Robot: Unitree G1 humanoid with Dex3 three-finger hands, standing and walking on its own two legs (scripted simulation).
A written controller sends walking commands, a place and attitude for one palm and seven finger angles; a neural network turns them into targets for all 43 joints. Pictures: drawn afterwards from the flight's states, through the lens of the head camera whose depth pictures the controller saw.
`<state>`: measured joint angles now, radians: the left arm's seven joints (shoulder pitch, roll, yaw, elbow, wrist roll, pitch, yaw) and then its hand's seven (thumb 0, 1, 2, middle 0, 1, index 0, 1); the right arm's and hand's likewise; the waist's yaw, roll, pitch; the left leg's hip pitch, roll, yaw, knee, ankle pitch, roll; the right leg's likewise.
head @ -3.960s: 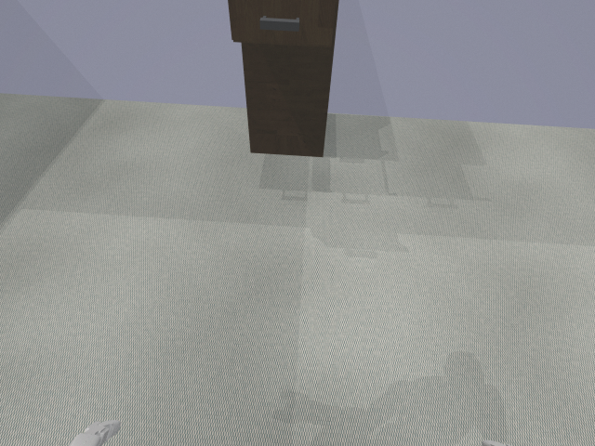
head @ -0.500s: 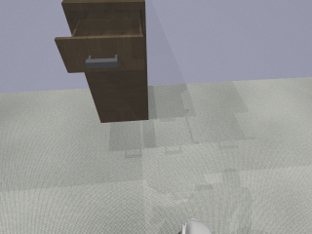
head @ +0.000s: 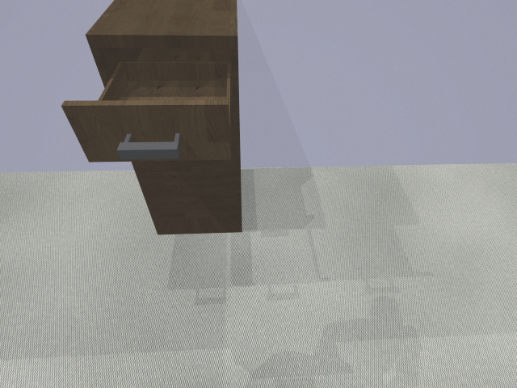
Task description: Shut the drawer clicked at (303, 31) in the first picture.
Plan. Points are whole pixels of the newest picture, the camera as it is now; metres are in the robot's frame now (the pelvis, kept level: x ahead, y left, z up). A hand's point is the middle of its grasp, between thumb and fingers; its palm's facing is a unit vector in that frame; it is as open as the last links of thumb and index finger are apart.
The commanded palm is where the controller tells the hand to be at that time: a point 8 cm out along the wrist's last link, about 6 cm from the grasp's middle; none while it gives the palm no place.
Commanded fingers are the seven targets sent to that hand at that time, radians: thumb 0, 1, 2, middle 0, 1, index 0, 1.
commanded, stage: take the last steps up to it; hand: left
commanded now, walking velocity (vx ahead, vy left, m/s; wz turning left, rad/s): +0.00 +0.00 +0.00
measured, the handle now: (151, 144) +0.60 +0.29 +0.02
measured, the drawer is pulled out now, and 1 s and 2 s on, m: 0.29 0.29 0.29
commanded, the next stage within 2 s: come to a stop and stand still in 1.04 s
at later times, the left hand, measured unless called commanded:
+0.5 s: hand out of the picture +0.06 +0.17 -0.17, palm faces +0.18 -0.96 -0.22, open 7.4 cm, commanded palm none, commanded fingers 0.00 0.90 0.90 -0.20 -0.30 -0.20 -0.30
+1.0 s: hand (127, 387) +0.16 +0.25 -0.18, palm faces +0.15 -0.98 -0.16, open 7.4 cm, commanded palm none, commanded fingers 0.00 0.90 0.90 -0.20 -0.30 -0.20 -0.30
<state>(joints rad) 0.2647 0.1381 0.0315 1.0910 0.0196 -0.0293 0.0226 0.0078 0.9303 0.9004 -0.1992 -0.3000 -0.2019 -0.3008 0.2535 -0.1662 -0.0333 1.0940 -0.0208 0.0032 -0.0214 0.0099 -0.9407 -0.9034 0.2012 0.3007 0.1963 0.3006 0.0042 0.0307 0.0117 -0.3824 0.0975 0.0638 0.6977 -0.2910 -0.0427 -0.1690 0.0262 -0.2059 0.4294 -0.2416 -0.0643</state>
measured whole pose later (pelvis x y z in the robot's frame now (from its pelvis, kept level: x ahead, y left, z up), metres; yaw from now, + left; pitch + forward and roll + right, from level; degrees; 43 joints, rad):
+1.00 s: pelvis +0.21 +0.08 +0.00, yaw +3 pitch -2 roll +0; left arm 0.34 0.17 0.06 1.13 0.02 -0.01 0.01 0.01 0.91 0.90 -0.20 -0.30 -0.20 -0.30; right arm 0.19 -0.15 -0.05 1.02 -0.02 -0.08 -0.03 -0.02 -0.95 -0.90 0.21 0.30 0.20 0.30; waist 0.03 -0.04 0.06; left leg -0.22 0.02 0.19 0.47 -0.22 0.06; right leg -0.44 -0.09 -0.06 1.12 -0.36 0.01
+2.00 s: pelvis +0.23 +0.06 +0.00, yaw +4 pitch -1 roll +0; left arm 0.31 0.12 0.01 1.16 0.02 0.02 0.04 0.01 0.91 0.90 -0.20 -0.30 -0.20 -0.30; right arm 0.28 -0.14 -0.02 1.13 -0.01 -0.01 -0.03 0.01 -0.92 -0.90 0.21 0.30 0.20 0.30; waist 0.00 0.02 0.04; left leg -0.18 0.02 0.13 0.45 -0.25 0.02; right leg -0.16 -0.02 -0.05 0.45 -0.27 0.00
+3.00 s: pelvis +0.25 +0.03 +0.00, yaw +4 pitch -1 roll +0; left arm 0.30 0.15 -0.01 1.11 0.01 -0.02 0.04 0.01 0.90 0.90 -0.20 -0.30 -0.20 -0.30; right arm 0.25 -0.15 0.01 1.14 -0.02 -0.01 -0.03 0.01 -0.92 -0.90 0.20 0.30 0.20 0.30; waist 0.01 -0.01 0.02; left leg -0.14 0.06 0.11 0.43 -0.27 -0.03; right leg -0.12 0.03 -0.06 0.43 -0.30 -0.05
